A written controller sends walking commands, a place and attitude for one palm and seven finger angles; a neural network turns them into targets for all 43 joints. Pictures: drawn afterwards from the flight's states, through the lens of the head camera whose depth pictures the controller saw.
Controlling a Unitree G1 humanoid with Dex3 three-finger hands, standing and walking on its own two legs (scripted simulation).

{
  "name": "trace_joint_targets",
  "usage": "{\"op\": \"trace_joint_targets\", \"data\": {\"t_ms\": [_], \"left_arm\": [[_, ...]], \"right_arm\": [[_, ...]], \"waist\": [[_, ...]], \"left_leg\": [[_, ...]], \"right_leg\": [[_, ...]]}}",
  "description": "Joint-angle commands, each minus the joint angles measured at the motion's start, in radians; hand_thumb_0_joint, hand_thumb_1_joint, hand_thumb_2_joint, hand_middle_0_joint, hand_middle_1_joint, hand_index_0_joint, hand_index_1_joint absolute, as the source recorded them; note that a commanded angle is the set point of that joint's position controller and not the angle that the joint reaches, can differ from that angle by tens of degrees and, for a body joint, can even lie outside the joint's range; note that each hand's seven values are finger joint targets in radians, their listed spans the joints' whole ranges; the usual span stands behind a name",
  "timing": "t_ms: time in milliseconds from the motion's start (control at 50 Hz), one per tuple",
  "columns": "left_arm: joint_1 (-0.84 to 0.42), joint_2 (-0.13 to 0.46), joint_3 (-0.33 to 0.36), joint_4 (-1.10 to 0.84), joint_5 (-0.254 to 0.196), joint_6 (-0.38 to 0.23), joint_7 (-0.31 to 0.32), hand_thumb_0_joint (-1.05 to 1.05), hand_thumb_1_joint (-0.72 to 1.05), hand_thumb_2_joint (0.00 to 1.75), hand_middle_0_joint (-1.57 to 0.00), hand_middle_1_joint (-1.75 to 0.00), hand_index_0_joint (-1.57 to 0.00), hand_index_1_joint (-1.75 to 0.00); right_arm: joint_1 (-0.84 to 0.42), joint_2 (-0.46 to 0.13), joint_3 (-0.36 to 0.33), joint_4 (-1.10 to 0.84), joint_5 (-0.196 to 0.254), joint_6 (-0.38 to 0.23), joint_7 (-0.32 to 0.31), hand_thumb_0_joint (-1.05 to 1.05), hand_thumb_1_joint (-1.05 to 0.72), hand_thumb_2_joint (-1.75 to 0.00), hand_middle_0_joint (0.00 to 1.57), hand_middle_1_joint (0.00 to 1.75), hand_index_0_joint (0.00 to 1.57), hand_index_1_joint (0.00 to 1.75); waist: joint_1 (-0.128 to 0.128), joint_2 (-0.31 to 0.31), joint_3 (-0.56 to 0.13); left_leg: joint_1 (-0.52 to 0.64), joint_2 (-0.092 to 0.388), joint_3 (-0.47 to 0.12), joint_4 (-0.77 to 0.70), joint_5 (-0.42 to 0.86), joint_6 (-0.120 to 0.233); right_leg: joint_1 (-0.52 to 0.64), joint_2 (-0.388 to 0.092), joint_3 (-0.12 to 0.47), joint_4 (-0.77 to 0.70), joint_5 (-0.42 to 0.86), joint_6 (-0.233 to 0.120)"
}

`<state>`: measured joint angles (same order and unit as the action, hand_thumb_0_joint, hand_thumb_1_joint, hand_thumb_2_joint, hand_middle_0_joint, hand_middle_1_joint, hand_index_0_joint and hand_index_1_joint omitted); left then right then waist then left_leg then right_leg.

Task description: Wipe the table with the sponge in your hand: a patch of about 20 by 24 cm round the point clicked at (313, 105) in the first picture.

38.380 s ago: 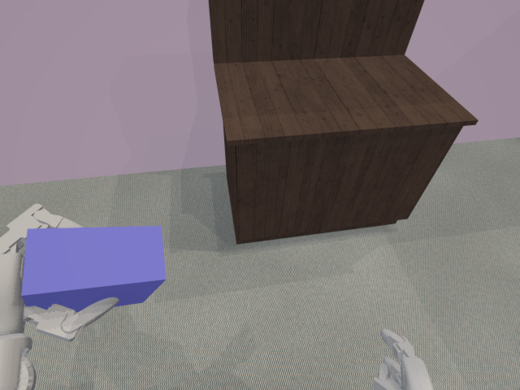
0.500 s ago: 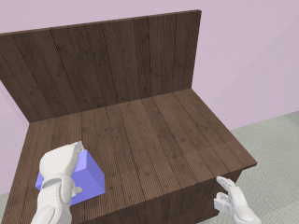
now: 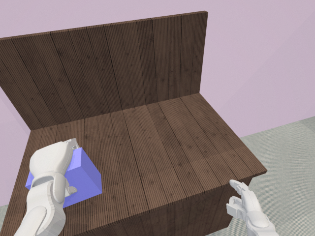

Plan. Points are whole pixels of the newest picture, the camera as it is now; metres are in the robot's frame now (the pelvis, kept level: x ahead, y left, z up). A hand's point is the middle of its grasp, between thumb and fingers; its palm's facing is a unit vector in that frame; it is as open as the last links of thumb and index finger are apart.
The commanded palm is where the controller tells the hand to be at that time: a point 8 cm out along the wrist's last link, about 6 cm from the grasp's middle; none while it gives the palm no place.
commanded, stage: lift the sponge slowly off the table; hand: left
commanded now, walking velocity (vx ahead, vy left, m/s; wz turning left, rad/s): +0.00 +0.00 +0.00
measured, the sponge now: (72, 184) +0.22 +0.28 +0.03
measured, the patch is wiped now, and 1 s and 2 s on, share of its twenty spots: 1.00 1.00 1.00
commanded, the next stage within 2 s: bring the sponge back beside the body in 0.06 s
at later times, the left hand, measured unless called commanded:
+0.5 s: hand (58, 172) +0.21 +0.29 +0.09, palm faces +0.08 -0.16 -0.98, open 10.2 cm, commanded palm +0.18 +0.28 +0.16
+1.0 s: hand (51, 177) +0.19 +0.29 +0.10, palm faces +0.11 -0.19 -0.98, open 10.2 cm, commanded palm +0.16 +0.28 +0.17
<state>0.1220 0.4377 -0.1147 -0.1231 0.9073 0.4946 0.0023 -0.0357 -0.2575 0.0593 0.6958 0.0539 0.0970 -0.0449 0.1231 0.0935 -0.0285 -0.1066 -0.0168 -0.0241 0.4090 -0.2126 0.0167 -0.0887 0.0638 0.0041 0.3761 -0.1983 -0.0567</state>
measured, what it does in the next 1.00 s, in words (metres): stands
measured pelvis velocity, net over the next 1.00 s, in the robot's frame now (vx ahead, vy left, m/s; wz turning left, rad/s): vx -0.01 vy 0.01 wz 0.00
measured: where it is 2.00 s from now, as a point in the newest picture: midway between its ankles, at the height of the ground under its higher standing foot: outside the picture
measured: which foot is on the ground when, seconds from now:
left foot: down 0.00-1.00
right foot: down 0.00-1.00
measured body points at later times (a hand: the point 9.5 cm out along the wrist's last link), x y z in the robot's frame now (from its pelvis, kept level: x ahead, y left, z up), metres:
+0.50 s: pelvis +0.00 +0.01 +0.00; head -0.04 -0.03 +0.45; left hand +0.20 +0.30 +0.14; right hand +0.26 -0.19 -0.06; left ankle +0.01 +0.11 -0.74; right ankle +0.01 -0.09 -0.74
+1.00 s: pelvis -0.01 +0.01 +0.00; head -0.05 -0.02 +0.45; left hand +0.18 +0.30 +0.15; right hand +0.26 -0.16 -0.05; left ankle +0.01 +0.11 -0.74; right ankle +0.01 -0.09 -0.74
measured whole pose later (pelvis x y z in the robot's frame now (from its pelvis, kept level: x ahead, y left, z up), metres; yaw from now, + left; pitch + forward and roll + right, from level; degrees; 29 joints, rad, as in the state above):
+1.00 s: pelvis -0.01 +0.01 +0.00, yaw +0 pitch -6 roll -1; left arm 0.21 0.46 -0.08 -0.29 0.87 0.50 -0.01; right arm -0.04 -0.24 0.07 0.67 0.05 0.09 -0.04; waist 0.14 0.09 -0.01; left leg -0.11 -0.03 -0.02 0.42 -0.20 0.03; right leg -0.09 0.05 0.01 0.38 -0.19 -0.04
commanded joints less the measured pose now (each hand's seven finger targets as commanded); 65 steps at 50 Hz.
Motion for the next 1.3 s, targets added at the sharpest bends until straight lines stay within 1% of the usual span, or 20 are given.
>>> {"op": "trace_joint_targets", "data": {"t_ms": [0,40,100,160,200,220,300,340,400,440,700,720,840,960,1000,1060,1100,1160,1200,1280], "left_arm": [[-0.249,0.252,0.171,-0.192,0.034,-0.027,0.034,0.00,0.10,1.30,-1.20,-1.60,-1.20,-1.60],[-0.264,0.203,0.128,-0.194,0.033,-0.029,0.024,0.00,0.10,1.30,-1.20,-1.60,-1.20,-1.60],[-0.268,0.279,0.194,-0.201,0.028,-0.050,0.029,0.00,0.10,1.30,-1.20,-1.60,-1.20,-1.60],[-0.229,0.220,0.159,-0.226,0.025,-0.070,0.029,0.00,0.10,1.30,-1.20,-1.60,-1.20,-1.60],[-0.206,0.277,0.210,-0.299,0.019,-0.091,0.044,0.00,0.10,1.30,-1.20,-1.60,-1.20,-1.60],[-0.196,0.230,0.176,-0.263,0.024,-0.083,0.042,0.00,0.10,1.30,-1.20,-1.60,-1.20,-1.60],[-0.194,0.262,0.210,-0.275,0.020,-0.068,0.058,0.00,0.10,1.30,-1.20,-1.60,-1.20,-1.60],[-0.186,0.197,0.151,-0.280,0.021,-0.053,0.054,0.00,0.10,1.30,-1.20,-1.60,-1.20,-1.60],[-0.184,0.245,0.188,-0.275,0.008,-0.036,0.052,0.00,0.10,1.30,-1.20,-1.60,-1.20,-1.60],[-0.186,0.199,0.146,-0.284,0.015,-0.027,0.042,0.00,0.10,1.30,-1.20,-1.60,-1.20,-1.60],[-0.159,0.248,0.196,-0.370,0.012,-0.029,0.053,0.00,0.10,1.30,-1.20,-1.60,-1.20,-1.60],[-0.150,0.200,0.161,-0.353,0.012,-0.018,0.048,0.00,0.10,1.30,-1.20,-1.60,-1.20,-1.60],[-0.169,0.189,0.139,-0.363,0.006,-0.007,0.034,0.00,0.10,1.30,-1.20,-1.60,-1.20,-1.60],[-0.104,0.212,0.169,-0.387,-0.002,-0.017,0.028,0.00,0.10,1.30,-1.20,-1.60,-1.20,-1.60],[-0.120,0.268,0.214,-0.435,-0.003,-0.028,0.036,0.00,0.10,1.30,-1.20,-1.60,-1.20,-1.60],[-0.093,0.217,0.179,-0.380,-0.007,-0.019,0.029,0.00,0.10,1.30,-1.20,-1.60,-1.20,-1.60],[-0.112,0.271,0.222,-0.399,-0.010,-0.023,0.034,0.00,0.10,1.30,-1.20,-1.60,-1.20,-1.60],[-0.084,0.219,0.182,-0.382,-0.015,-0.020,0.024,0.00,0.10,1.30,-1.20,-1.60,-1.20,-1.60],[-0.108,0.272,0.220,-0.445,-0.013,-0.033,0.027,0.00,0.10,1.30,-1.20,-1.60,-1.20,-1.60],[-0.042,0.250,0.215,-0.450,-0.021,-0.040,0.021,0.00,0.10,1.30,-1.20,-1.60,-1.20,-1.60]], "right_arm": [[-0.269,-0.102,-0.040,-0.185,-0.006,-0.054,-0.013,0.00,-0.90,-0.90,0.20,0.30,0.20,0.30],[-0.272,-0.093,-0.037,-0.193,-0.004,-0.056,-0.015,0.00,-0.90,-0.90,0.20,0.30,0.20,0.30],[-0.259,-0.106,-0.042,-0.190,-0.007,-0.060,-0.021,0.00,-0.90,-0.90,0.20,0.30,0.20,0.30],[-0.257,-0.095,-0.040,-0.204,-0.010,-0.067,-0.021,0.00,-0.90,-0.90,0.20,0.30,0.20,0.30],[-0.250,-0.098,-0.047,-0.204,-0.014,-0.073,-0.018,0.00,-0.90,-0.90,0.20,0.30,0.20,0.30],[-0.254,-0.090,-0.040,-0.210,-0.014,-0.073,-0.020,0.00,-0.90,-0.90,0.20,0.30,0.20,0.30],[-0.255,-0.100,-0.048,-0.195,-0.010,-0.068,-0.013,0.00,-0.90,-0.90,0.20,0.30,0.20,0.30],[-0.266,-0.089,-0.045,-0.204,-0.007,-0.069,-0.008,0.00,-0.90,-0.90,0.20,0.30,0.20,0.30],[-0.268,-0.102,-0.047,-0.199,-0.004,-0.064,-0.009,0.00,-0.90,-0.90,0.20,0.30,0.20,0.30],[-0.275,-0.091,-0.042,-0.204,-0.003,-0.063,-0.008,0.00,-0.90,-0.90,0.20,0.30,0.20,0.30],[-0.278,-0.095,-0.041,-0.213,-0.006,-0.055,-0.002,0.00,-0.90,-0.90,0.20,0.30,0.20,0.30],[-0.277,-0.087,-0.035,-0.225,-0.006,-0.055,-0.001,0.00,-0.90,-0.90,0.20,0.30,0.20,0.30],[-0.286,-0.084,-0.031,-0.221,-0.001,-0.058,-0.005,0.00,-0.90,-0.90,0.20,0.30,0.20,0.30],[-0.277,-0.089,-0.031,-0.219,-0.009,-0.058,-0.005,0.00,-0.90,-0.90,0.20,0.30,0.20,0.30],[-0.279,-0.093,-0.035,-0.222,-0.009,-0.062,-0.006,0.00,-0.90,-0.90,0.20,0.30,0.20,0.30],[-0.276,-0.089,-0.030,-0.219,-0.009,-0.060,-0.007,0.00,-0.90,-0.90,0.20,0.30,0.20,0.30],[-0.277,-0.095,-0.032,-0.216,-0.007,-0.062,-0.011,0.00,-0.90,-0.90,0.20,0.30,0.20,0.30],[-0.276,-0.091,-0.031,-0.220,-0.007,-0.063,-0.011,0.00,-0.90,-0.90,0.20,0.30,0.20,0.30],[-0.283,-0.094,-0.033,-0.226,-0.005,-0.074,-0.012,0.00,-0.90,-0.90,0.20,0.30,0.20,0.30],[-0.272,-0.087,-0.033,-0.225,-0.009,-0.075,-0.008,0.00,-0.90,-0.90,0.20,0.30,0.20,0.30]], "waist": [[-0.005,-0.061,-0.109],[-0.010,-0.056,-0.110],[-0.004,-0.041,-0.132],[0.008,-0.020,-0.176],[0.008,0.020,-0.194],[0.015,0.014,-0.185],[0.005,-0.025,-0.134],[0.003,-0.038,-0.136],[0.001,-0.034,-0.124],[0.001,-0.042,-0.131],[0.013,-0.006,-0.118],[0.020,0.000,-0.129],[0.005,-0.017,-0.112],[0.014,-0.004,-0.123],[0.011,0.003,-0.122],[0.010,-0.023,-0.075],[0.009,-0.004,-0.073],[0.010,-0.013,-0.072],[0.014,0.020,-0.102],[0.018,-0.023,-0.115]], "left_leg": [[0.011,-0.016,-0.073,-0.031,0.137,0.034],[0.012,-0.017,-0.070,-0.028,0.141,0.034],[0.014,-0.018,-0.071,-0.026,0.130,0.036],[0.039,-0.024,-0.070,-0.011,0.185,0.039],[0.047,-0.021,-0.074,-0.012,0.195,0.035],[0.040,-0.025,-0.072,-0.006,0.204,0.038],[0.025,-0.012,-0.078,-0.025,0.182,0.031],[0.027,-0.012,-0.080,-0.024,0.196,0.031],[0.016,-0.007,-0.084,-0.036,0.169,0.030],[0.019,-0.009,-0.085,-0.035,0.174,0.031],[0.008,0.006,-0.102,-0.069,0.131,0.029],[0.005,0.001,-0.098,-0.066,0.140,0.033],[0.006,0.002,-0.097,-0.068,0.108,0.031],[0.010,0.000,-0.098,-0.058,0.134,0.034],[0.005,0.006,-0.105,-0.063,0.111,0.034],[0.001,0.001,-0.098,-0.058,0.104,0.034],[-0.007,0.004,-0.101,-0.064,0.076,0.033],[-0.004,-0.002,-0.095,-0.059,0.078,0.034],[-0.001,0.001,-0.105,-0.064,0.079,0.034],[0.010,-0.004,-0.100,-0.044,0.119,0.035]], "right_leg": [[-0.006,-0.041,0.164,-0.089,0.080,-0.032],[-0.013,-0.046,0.149,-0.086,0.086,-0.028],[0.004,-0.044,0.165,-0.083,0.082,-0.031],[0.032,-0.050,0.135,-0.070,0.161,-0.032],[0.047,-0.044,0.159,-0.057,0.177,-0.036],[0.045,-0.047,0.133,-0.058,0.181,-0.037],[0.014,-0.041,0.157,-0.067,0.147,-0.035],[0.008,-0.043,0.137,-0.064,0.152,-0.032],[0.010,-0.039,0.147,-0.066,0.120,-0.034],[0.004,-0.041,0.132,-0.066,0.112,-0.031],[0.016,-0.023,0.139,-0.063,0.049,-0.041],[0.025,-0.025,0.108,-0.059,0.060,-0.041],[-0.003,-0.027,0.119,-0.067,0.027,-0.034],[0.020,-0.026,0.113,-0.067,0.058,-0.037],[0.024,-0.022,0.145,-0.063,0.040,-0.039],[-0.013,-0.028,0.124,-0.083,0.019,-0.035],[-0.011,-0.027,0.155,-0.083,-0.008,-0.037],[-0.018,-0.029,0.126,-0.085,-0.010,-0.032],[0.008,-0.026,0.150,-0.068,0.005,-0.037],[0.003,-0.036,0.139,-0.074,0.029,-0.031]]}}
